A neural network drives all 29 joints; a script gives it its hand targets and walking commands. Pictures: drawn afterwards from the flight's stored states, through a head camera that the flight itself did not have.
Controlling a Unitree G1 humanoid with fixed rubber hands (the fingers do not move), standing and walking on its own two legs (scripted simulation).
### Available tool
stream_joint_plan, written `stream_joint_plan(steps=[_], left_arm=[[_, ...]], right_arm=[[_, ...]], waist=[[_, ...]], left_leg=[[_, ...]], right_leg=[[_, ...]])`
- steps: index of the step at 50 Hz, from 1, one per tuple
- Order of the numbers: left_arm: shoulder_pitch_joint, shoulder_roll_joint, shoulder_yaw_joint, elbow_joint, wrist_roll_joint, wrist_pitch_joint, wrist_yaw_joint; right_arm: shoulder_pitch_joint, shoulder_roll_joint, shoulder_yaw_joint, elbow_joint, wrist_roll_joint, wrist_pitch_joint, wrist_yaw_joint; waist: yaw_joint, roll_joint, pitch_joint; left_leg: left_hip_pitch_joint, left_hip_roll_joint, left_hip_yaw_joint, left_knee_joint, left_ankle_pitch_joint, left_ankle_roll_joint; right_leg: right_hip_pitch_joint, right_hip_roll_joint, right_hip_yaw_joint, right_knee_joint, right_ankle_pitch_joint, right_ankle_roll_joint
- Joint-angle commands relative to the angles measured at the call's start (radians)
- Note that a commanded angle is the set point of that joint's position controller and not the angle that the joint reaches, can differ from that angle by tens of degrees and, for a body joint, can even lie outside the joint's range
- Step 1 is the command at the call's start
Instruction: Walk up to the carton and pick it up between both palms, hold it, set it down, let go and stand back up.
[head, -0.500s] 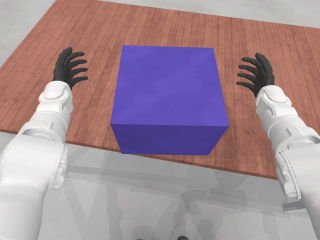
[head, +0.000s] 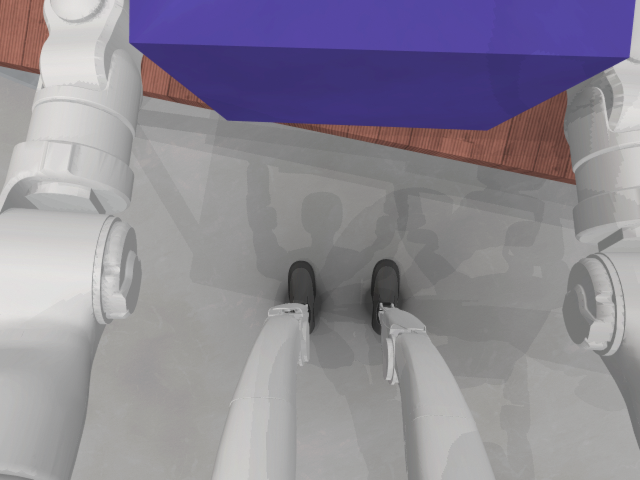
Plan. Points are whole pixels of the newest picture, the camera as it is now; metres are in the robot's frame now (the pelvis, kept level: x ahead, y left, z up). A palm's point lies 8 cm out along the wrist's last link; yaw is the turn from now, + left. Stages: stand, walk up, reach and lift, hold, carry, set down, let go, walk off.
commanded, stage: reach and lift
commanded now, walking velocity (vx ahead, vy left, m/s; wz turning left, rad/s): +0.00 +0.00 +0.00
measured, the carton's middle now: out of the picture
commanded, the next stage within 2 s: none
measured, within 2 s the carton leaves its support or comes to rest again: neither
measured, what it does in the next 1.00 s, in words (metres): shifts its weight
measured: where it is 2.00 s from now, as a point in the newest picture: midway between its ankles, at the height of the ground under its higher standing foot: (343, 310)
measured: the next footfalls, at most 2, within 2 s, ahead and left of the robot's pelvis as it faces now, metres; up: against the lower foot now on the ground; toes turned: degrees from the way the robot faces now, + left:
none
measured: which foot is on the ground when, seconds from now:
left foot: down 0.00-1.00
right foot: down 0.00-1.00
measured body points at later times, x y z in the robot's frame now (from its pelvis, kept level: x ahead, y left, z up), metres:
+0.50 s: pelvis +0.04 +0.01 +0.00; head +0.26 +0.03 +0.39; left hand +0.56 +0.23 -0.01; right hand +0.58 -0.14 +0.01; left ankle +0.07 +0.11 -0.72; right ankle +0.09 -0.11 -0.72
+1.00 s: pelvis +0.09 +0.00 +0.00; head +0.27 +0.00 +0.41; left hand +0.55 +0.20 -0.02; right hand +0.56 -0.15 -0.02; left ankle +0.07 +0.11 -0.72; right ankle +0.09 -0.11 -0.72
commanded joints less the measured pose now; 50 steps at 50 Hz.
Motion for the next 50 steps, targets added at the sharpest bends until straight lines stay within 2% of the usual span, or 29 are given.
stream_joint_plan(steps=[1,3,5,7,8,9,10,12,13,15,17,18,20,21,22,25,27,29,30,31,32,34,36,37,39,42,46,49,50], left_arm=[[-0.575,0.347,0.024,-0.217,-0.024,-0.023,0.010],[-0.526,0.357,0.086,-0.112,0.009,-0.033,-0.023],[-0.456,0.315,0.079,0.007,0.033,-0.046,-0.039],[-0.352,0.247,0.035,0.181,0.028,-0.066,-0.064],[-0.311,0.209,-0.015,0.209,0.015,-0.088,-0.069],[-0.247,0.170,-0.053,0.293,0.007,-0.094,-0.075],[-0.173,0.111,-0.065,0.297,0.027,-0.101,-0.071],[-0.175,0.079,-0.055,0.215,0.062,-0.129,-0.055],[-0.170,0.081,-0.009,0.137,0.107,-0.142,-0.044],[-0.183,0.074,0.034,0.084,0.150,-0.164,-0.032],[-0.194,0.034,0.042,0.073,0.154,-0.196,-0.037],[-0.224,0.016,0.039,0.070,0.148,-0.212,-0.040],[-0.255,-0.078,0.035,0.056,0.153,-0.227,-0.059],[-0.257,-0.148,0.031,0.027,0.174,-0.234,-0.071],[-0.263,-0.220,0.021,-0.032,0.202,-0.241,-0.077],[-0.175,-0.373,0.029,-0.058,0.302,-0.235,-0.086],[-0.076,-0.364,0.078,-0.044,0.391,-0.230,-0.055],[-0.056,-0.475,0.062,0.011,0.432,-0.231,-0.056],[-0.049,-0.534,0.034,0.041,0.436,-0.238,-0.066],[-0.042,-0.554,0.018,0.063,0.434,-0.247,-0.072],[-0.029,-0.567,0.011,0.111,0.429,-0.256,-0.076],[-0.008,-0.588,0.012,0.178,0.438,-0.279,-0.090],[0.007,-0.577,0.027,0.219,0.434,-0.296,-0.096],[-0.001,-0.617,0.016,0.246,0.417,-0.306,-0.109],[-0.038,-0.646,0.044,0.318,0.415,-0.327,-0.139],[-0.071,-0.696,0.036,0.344,0.422,-0.371,-0.166],[-0.092,-0.664,0.100,0.405,0.453,-0.399,-0.180],[-0.124,-0.670,0.130,0.386,0.472,-0.412,-0.180],[-0.111,-0.661,0.138,0.390,0.488,-0.417,-0.175]], right_arm=[[-0.542,-0.277,0.027,-0.338,0.006,-0.042,-0.003],[-0.522,-0.194,0.036,-0.321,-0.026,-0.024,-0.029],[-0.487,-0.115,0.067,-0.255,-0.037,0.001,-0.042],[-0.390,-0.020,0.081,-0.066,-0.061,0.032,-0.029],[-0.326,0.026,0.068,0.016,-0.045,0.042,-0.018],[-0.261,0.062,0.058,0.128,-0.061,0.056,-0.004],[-0.150,0.114,0.041,0.198,-0.086,0.062,0.005],[-0.106,0.109,0.004,0.219,-0.112,0.039,0.018],[-0.117,0.094,-0.013,0.165,-0.136,0.016,0.020],[-0.153,0.123,-0.035,0.140,-0.187,-0.026,0.015],[-0.185,0.151,-0.056,0.098,-0.249,-0.075,0.013],[-0.206,0.163,-0.068,0.099,-0.283,-0.086,0.018],[-0.220,0.191,-0.144,0.095,-0.374,-0.099,0.048],[-0.209,0.264,-0.157,0.096,-0.418,-0.102,0.069],[-0.172,0.319,-0.200,0.115,-0.457,-0.107,0.098],[-0.102,0.447,-0.247,0.098,-0.595,-0.130,0.162],[-0.045,0.453,-0.259,0.070,-0.653,-0.162,0.159],[-0.052,0.595,-0.178,0.067,-0.680,-0.169,0.176],[-0.022,0.658,-0.157,0.117,-0.688,-0.171,0.190],[-0.023,0.690,-0.127,0.105,-0.702,-0.183,0.195],[-0.003,0.707,-0.115,0.134,-0.702,-0.193,0.201],[0.005,0.738,-0.085,0.183,-0.725,-0.214,0.210],[0.007,0.730,-0.094,0.207,-0.728,-0.233,0.197],[0.003,0.773,-0.058,0.210,-0.721,-0.237,0.194],[-0.001,0.856,-0.024,0.271,-0.739,-0.238,0.185],[0.001,0.952,0.029,0.307,-0.716,-0.268,0.188],[-0.053,0.972,-0.006,0.326,-0.728,-0.303,0.175],[-0.039,0.980,-0.017,0.342,-0.722,-0.322,0.157],[-0.053,0.965,-0.038,0.346,-0.725,-0.334,0.152]], waist=[[-0.035,-0.152,-0.612],[-0.027,-0.243,-0.670],[-0.021,-0.224,-0.730],[-0.006,-0.154,-1.081],[-0.001,-0.080,-1.279],[-0.023,-0.010,-1.500],[-0.032,0.047,-1.703],[-0.058,0.137,-1.870],[-0.037,0.145,-1.968],[-0.054,0.083,-2.043],[-0.079,0.027,-2.110],[-0.102,-0.003,-2.092],[-0.149,-0.006,-2.099],[-0.152,-0.008,-2.087],[-0.179,0.041,-2.088],[-0.165,0.078,-2.103],[-0.127,0.076,-2.106],[-0.105,0.058,-2.116],[-0.120,0.071,-2.096],[-0.104,0.058,-2.115],[-0.109,0.055,-2.104],[-0.106,-0.005,-2.078],[-0.107,-0.025,-2.030],[-0.130,-0.048,-1.999],[-0.130,-0.109,-1.909],[-0.116,-0.107,-1.839],[-0.111,-0.118,-1.714],[-0.115,-0.105,-1.641],[-0.107,-0.068,-1.654]], left_leg=[[0.609,-0.094,-0.024,0.147,0.435,-0.028],[0.324,-0.118,-0.033,0.028,0.263,0.036],[0.280,-0.111,-0.047,-0.036,0.213,0.080],[0.152,-0.086,-0.047,-0.116,0.112,0.078],[0.110,-0.075,-0.046,-0.153,0.057,0.062],[0.061,-0.050,-0.047,-0.197,0.012,0.048],[0.062,-0.043,-0.044,-0.224,0.034,0.031],[0.181,-0.036,-0.034,-0.232,0.196,0.006],[0.248,-0.040,-0.028,-0.223,0.311,-0.003],[0.280,-0.041,-0.025,-0.197,0.458,-0.004],[0.250,-0.045,-0.040,-0.205,0.476,0.010],[0.235,-0.045,-0.050,-0.206,0.467,0.008],[0.298,-0.041,-0.071,-0.219,0.430,-0.006],[0.361,-0.041,-0.075,-0.218,0.448,-0.020],[0.436,-0.040,-0.081,-0.213,0.507,-0.042],[0.602,-0.026,-0.099,-0.224,0.499,-0.080],[0.580,-0.032,-0.087,-0.227,0.505,-0.081],[0.532,-0.037,-0.079,-0.229,0.473,-0.065],[0.484,-0.040,-0.071,-0.231,0.453,-0.060],[0.437,-0.042,-0.069,-0.227,0.445,-0.052],[0.395,-0.045,-0.062,-0.224,0.421,-0.048],[0.284,-0.046,-0.069,-0.228,0.408,-0.025],[0.189,-0.053,-0.072,-0.228,0.414,-0.020],[0.140,-0.059,-0.065,-0.223,0.429,-0.006],[0.009,-0.069,-0.068,-0.246,0.395,0.021],[-0.101,-0.076,-0.065,-0.247,0.426,0.041],[-0.115,-0.088,-0.058,-0.256,0.414,0.066],[-0.077,-0.093,-0.055,-0.238,0.454,0.060],[-0.054,-0.100,-0.048,-0.231,0.483,0.052]], right_leg=[[1.092,0.080,0.073,0.223,0.713,0.120],[1.268,0.029,0.097,0.257,0.781,0.135],[1.194,-0.014,0.106,0.222,0.676,0.150],[0.864,-0.046,0.100,0.082,0.342,0.123],[0.727,-0.062,0.089,0.046,0.226,0.100],[0.541,-0.085,0.081,-0.005,0.096,0.070],[0.405,-0.094,0.076,-0.034,0.061,0.042],[0.253,-0.092,0.040,-0.063,0.142,0.009],[0.239,-0.075,0.032,-0.061,0.230,0.008],[0.255,-0.060,0.015,-0.072,0.381,0.012],[0.272,-0.061,0.009,-0.066,0.395,0.010],[0.272,-0.058,0.003,-0.073,0.382,0.003],[0.228,-0.051,-0.025,-0.093,0.317,-0.004],[0.194,-0.044,-0.024,-0.119,0.294,-0.011],[0.167,-0.034,-0.034,-0.136,0.306,-0.019],[0.096,-0.026,-0.054,-0.181,0.220,-0.037],[0.114,-0.026,-0.053,-0.170,0.232,-0.036],[0.153,-0.034,-0.045,-0.160,0.240,-0.021],[0.178,-0.040,-0.045,-0.146,0.242,-0.021],[0.199,-0.050,-0.037,-0.128,0.262,-0.011],[0.223,-0.051,-0.034,-0.107,0.291,-0.002],[0.263,-0.055,-0.020,-0.060,0.349,0.012],[0.335,-0.055,-0.009,-0.018,0.411,0.031],[0.382,-0.057,0.000,-0.005,0.464,0.038],[0.509,-0.066,0.015,0.040,0.564,0.059],[0.610,-0.077,0.043,0.105,0.680,0.065],[0.660,-0.074,0.047,0.129,0.686,0.073],[0.648,-0.072,0.054,0.121,0.715,0.064],[0.645,-0.070,0.052,0.121,0.727,0.065]])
